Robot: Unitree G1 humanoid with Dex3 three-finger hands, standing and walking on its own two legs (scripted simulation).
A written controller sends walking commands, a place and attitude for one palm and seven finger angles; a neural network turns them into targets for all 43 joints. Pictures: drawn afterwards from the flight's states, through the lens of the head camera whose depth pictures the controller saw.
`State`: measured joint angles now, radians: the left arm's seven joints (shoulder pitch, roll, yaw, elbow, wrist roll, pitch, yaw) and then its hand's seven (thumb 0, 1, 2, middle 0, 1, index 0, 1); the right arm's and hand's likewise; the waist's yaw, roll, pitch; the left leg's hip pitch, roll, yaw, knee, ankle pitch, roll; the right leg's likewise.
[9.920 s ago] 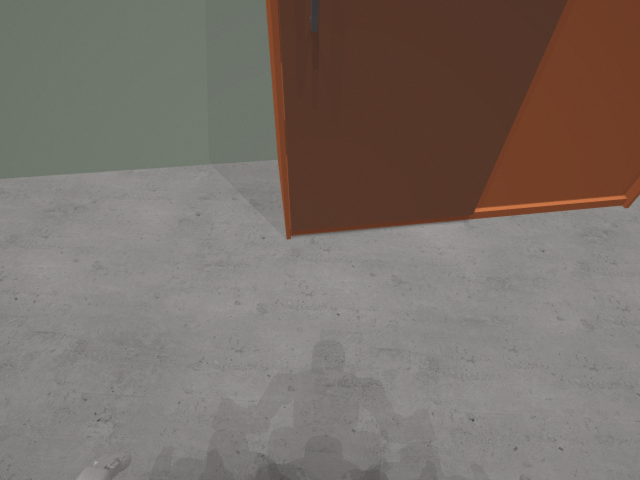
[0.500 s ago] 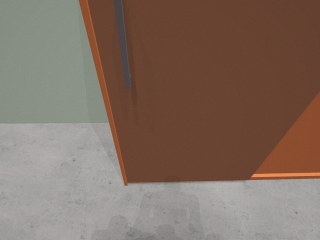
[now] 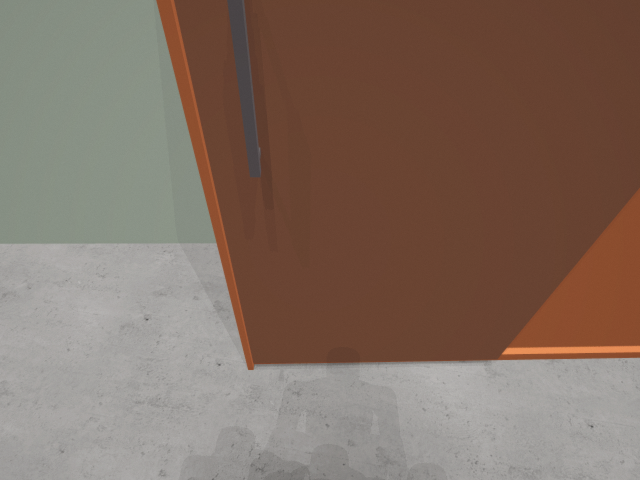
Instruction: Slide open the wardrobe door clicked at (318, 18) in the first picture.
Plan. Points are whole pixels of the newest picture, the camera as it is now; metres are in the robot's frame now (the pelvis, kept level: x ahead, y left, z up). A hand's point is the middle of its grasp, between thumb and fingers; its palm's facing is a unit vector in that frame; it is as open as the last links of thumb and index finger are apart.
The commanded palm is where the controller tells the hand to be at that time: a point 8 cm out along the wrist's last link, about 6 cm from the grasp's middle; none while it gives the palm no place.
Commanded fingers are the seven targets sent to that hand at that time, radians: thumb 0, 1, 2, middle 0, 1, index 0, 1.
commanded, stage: look again from close up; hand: left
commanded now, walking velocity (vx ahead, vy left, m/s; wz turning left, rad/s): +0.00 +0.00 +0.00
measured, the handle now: (246, 73) +0.56 +0.15 +0.24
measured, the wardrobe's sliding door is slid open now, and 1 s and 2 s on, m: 0.00 0.00 0.00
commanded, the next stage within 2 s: shuffle to correct the standing spot in 0.52 s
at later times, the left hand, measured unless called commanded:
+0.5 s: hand out of the picture -0.01 +0.15 -0.18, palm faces +0.06 -0.99 -0.14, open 7.4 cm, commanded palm none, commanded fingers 0.00 0.90 0.90 -0.20 -0.30 -0.20 -0.30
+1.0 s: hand out of the picture +0.00 +0.16 -0.20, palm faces +0.13 -0.98 -0.11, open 7.4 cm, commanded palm none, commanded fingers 0.00 0.90 0.90 -0.20 -0.30 -0.20 -0.30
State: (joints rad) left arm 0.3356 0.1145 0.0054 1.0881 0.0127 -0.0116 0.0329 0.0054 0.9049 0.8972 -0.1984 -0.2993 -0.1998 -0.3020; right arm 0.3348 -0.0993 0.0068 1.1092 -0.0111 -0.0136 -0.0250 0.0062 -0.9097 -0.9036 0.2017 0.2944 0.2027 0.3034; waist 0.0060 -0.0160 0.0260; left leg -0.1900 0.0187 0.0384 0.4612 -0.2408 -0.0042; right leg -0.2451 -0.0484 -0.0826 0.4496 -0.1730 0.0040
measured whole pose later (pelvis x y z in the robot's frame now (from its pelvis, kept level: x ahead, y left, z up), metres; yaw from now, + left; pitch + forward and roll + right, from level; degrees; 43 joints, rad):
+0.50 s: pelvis +0.01 +0.00 +0.00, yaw +0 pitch -1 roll +0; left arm 0.34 0.11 0.00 1.10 0.01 -0.01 0.03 0.00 0.90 0.90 -0.20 -0.30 -0.20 -0.30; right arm 0.33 -0.10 0.01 1.11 -0.01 -0.02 -0.03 0.01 -0.91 -0.90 0.20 0.29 0.20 0.30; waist 0.01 -0.02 0.03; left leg -0.18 0.02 0.04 0.45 -0.25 0.00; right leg -0.24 -0.05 -0.08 0.45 -0.18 0.00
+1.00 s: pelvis +0.06 +0.01 -0.01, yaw +2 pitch +0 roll -1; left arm 0.42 0.14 0.04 1.10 0.02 -0.01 0.02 0.00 0.90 0.90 -0.20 -0.30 -0.20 -0.30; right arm 0.40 -0.09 0.00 1.10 -0.03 -0.02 -0.02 0.01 -0.91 -0.90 0.20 0.29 0.20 0.30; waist 0.01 -0.06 -0.01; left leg -0.22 0.01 0.00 0.63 -0.41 0.00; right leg -0.26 -0.07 -0.11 0.62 -0.37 0.00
